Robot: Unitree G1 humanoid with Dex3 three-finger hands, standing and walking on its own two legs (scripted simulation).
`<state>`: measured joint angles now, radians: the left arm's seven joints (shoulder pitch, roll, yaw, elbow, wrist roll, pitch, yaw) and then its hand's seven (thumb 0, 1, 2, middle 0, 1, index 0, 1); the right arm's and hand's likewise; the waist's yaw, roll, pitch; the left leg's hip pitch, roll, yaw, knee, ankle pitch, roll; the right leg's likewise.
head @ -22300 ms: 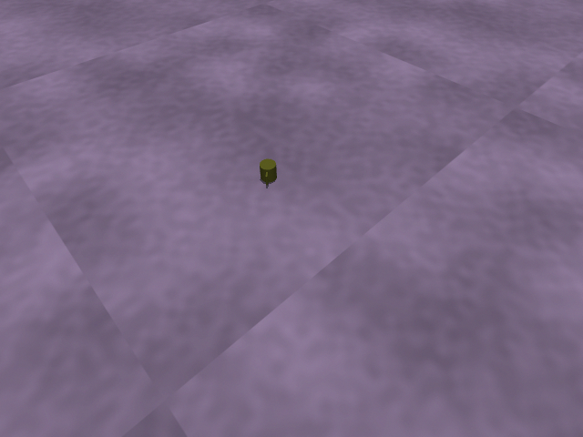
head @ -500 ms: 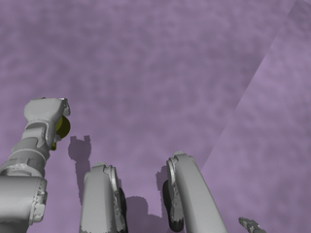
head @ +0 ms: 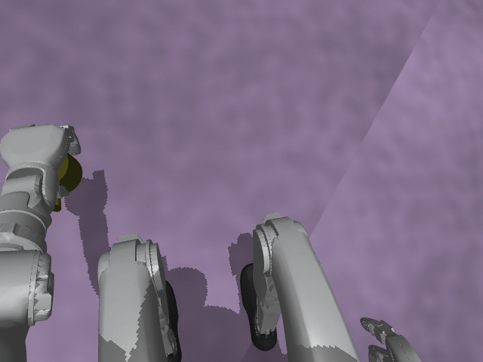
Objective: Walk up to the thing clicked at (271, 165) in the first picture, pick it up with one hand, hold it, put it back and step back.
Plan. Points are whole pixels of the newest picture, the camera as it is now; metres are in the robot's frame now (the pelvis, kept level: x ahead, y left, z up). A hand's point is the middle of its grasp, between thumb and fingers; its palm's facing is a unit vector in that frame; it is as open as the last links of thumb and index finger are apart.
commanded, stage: crouch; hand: left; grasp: from above
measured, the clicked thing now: (51, 178) +0.43 +0.29 -0.23
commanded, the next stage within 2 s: lower in 0.46 s
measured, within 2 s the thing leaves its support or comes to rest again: rests again in 1.36 s
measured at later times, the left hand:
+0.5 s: hand (65, 168) +0.45 +0.27 -0.24, palm faces -0.47 -0.06 -0.88, open 9.4 cm
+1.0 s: hand (77, 171) +0.46 +0.26 -0.30, palm faces -0.47 -0.07 -0.88, open 9.4 cm
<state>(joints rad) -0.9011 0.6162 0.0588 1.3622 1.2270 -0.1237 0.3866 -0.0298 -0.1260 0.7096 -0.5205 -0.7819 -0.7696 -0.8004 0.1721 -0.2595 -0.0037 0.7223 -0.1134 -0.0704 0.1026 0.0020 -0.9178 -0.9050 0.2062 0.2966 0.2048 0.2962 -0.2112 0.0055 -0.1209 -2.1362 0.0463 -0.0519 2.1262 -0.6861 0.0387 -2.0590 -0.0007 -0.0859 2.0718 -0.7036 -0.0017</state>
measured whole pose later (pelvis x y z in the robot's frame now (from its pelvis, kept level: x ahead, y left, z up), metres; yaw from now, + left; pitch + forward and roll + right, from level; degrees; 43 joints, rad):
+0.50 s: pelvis -0.01 -0.01 -0.06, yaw -1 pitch +36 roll -7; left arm -0.99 0.71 0.10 1.47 1.25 -0.16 0.40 -0.03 -0.12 0.70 -0.52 -0.78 -0.77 -0.80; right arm 0.18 -0.26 0.06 0.74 -0.14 -0.07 0.12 0.00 -0.92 -0.90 0.21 0.30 0.20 0.30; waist -0.25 -0.01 -0.05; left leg -2.28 0.06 -0.08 2.30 -0.67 0.04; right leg -2.20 0.01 -0.11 2.24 -0.68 -0.01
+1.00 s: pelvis -0.01 +0.00 -0.09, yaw -4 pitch +34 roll -9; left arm -0.99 0.77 0.12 1.49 1.28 -0.19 0.44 -0.03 -0.11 0.69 -0.51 -0.78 -0.76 -0.80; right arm 0.14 -0.28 0.10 0.73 -0.16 -0.08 0.14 0.00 -0.92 -0.90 0.21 0.30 0.20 0.30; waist -0.27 -0.04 0.02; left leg -2.37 0.06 -0.12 2.44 -0.68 0.04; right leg -2.27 0.01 -0.14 2.35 -0.69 -0.01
